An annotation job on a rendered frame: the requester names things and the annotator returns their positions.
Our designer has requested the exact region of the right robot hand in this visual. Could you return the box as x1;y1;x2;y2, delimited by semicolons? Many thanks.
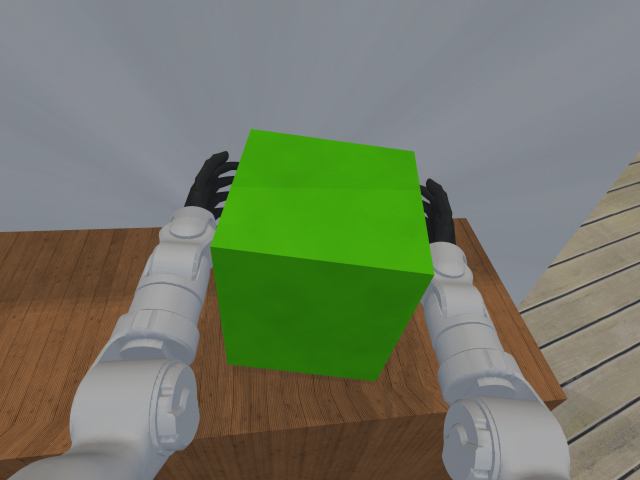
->
420;179;456;245

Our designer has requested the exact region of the robot left upper arm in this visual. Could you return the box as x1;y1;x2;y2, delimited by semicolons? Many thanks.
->
7;358;200;480

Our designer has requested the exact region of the pedestal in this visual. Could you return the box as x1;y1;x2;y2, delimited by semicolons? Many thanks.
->
0;218;567;480

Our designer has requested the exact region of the robot right forearm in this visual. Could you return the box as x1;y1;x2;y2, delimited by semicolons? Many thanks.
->
420;242;570;473

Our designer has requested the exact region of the robot right upper arm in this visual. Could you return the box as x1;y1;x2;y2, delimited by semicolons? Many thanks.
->
442;395;570;480

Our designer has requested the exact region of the robot left forearm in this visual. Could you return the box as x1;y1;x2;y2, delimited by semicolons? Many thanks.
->
70;206;216;441

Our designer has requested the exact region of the left robot hand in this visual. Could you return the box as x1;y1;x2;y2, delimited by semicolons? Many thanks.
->
184;151;239;221

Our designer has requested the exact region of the carton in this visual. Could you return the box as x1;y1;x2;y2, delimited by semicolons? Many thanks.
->
210;129;434;381

